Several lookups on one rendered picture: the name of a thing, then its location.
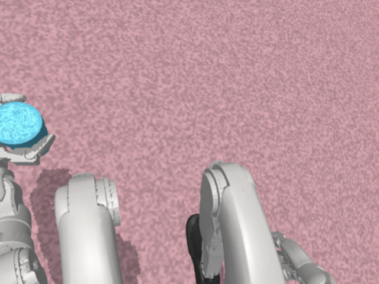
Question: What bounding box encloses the right robot arm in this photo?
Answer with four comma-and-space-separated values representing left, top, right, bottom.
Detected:
296, 263, 336, 284

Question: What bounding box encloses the left robot hand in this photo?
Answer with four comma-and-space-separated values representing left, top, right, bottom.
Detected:
0, 93, 56, 169

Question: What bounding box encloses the right robot foot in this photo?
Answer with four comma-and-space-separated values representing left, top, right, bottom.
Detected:
186, 214, 220, 284

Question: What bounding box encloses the cup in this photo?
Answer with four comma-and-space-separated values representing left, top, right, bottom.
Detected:
0, 102, 50, 154

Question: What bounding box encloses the left robot arm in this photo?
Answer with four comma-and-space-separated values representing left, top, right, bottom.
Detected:
0, 167, 48, 284

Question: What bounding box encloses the right robot hand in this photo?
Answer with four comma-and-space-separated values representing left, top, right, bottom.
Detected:
271, 231, 313, 282

